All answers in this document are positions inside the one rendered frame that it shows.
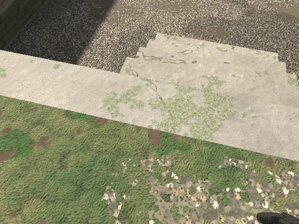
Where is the right robot hand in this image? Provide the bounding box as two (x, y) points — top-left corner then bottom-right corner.
(256, 212), (299, 224)

